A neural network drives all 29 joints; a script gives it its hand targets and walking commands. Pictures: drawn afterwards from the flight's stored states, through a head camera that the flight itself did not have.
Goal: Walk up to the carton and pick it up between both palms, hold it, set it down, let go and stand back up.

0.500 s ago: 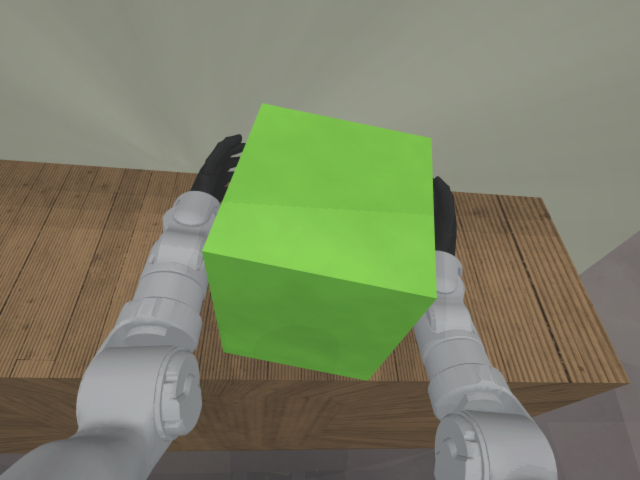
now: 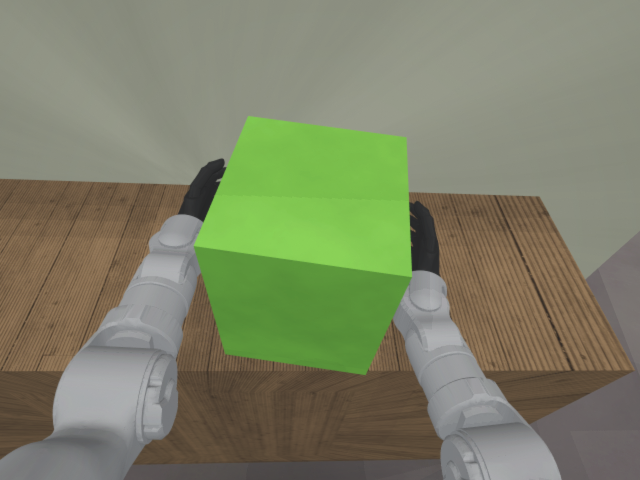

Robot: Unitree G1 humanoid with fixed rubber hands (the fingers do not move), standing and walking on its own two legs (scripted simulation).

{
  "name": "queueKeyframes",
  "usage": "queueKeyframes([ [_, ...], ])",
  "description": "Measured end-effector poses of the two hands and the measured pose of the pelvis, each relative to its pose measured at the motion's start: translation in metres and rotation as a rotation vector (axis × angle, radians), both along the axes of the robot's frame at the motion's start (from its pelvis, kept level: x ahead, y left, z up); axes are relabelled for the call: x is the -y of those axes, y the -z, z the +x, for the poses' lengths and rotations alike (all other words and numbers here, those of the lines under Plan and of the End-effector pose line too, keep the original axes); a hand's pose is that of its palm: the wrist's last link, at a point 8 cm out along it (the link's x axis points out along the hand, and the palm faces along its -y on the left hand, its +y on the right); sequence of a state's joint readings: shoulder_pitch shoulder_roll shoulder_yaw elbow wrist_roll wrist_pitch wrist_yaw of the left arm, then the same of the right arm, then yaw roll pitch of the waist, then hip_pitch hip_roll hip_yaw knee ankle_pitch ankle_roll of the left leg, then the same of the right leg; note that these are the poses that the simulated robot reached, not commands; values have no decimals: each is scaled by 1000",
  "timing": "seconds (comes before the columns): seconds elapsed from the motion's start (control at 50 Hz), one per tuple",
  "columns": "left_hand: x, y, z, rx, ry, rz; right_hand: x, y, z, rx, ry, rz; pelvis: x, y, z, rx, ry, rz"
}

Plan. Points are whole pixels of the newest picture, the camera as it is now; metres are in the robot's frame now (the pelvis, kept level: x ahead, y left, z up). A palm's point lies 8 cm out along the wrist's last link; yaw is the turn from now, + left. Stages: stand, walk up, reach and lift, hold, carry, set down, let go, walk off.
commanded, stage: set down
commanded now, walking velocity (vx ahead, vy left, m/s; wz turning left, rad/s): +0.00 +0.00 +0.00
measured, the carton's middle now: (310, 252) +0.39 -0.03 +0.06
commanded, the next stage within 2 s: none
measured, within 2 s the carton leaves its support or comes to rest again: neither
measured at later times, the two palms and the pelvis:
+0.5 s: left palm (160, 247) +0.39 +0.15 +0.09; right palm (437, 298) +0.30 -0.18 +0.06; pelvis -0.03 +0.00 +0.00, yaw +0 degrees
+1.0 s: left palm (122, 314) +0.31 +0.19 +0.08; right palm (476, 360) +0.22 -0.19 +0.08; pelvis -0.02 +0.00 +0.00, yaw +0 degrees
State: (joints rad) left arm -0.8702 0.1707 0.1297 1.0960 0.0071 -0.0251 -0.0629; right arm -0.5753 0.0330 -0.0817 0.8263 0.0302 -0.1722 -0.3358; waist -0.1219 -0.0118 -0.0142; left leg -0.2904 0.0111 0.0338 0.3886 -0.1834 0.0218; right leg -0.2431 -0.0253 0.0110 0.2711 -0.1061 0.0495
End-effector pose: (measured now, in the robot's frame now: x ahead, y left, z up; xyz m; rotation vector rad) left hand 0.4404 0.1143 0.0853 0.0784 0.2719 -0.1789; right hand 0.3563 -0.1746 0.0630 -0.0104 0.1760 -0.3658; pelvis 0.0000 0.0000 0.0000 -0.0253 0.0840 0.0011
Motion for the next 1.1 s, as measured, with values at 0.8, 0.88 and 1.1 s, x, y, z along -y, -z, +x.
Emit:
queueKeyframes([
  [0.8,-63,1,-87,14,-22,-56,9,-5,-91,-30,93,57,1,1,-12,126,-3,2],
  [0.88,-67,4,-105,-3,-21,-54,12,-8,-110,-29,110,67,1,2,-12,154,-4,2],
  [1.1,-83,6,-151,-13,-43,-33,13,-15,-155,-80,119,82,1,2,-17,190,-5,2],
])
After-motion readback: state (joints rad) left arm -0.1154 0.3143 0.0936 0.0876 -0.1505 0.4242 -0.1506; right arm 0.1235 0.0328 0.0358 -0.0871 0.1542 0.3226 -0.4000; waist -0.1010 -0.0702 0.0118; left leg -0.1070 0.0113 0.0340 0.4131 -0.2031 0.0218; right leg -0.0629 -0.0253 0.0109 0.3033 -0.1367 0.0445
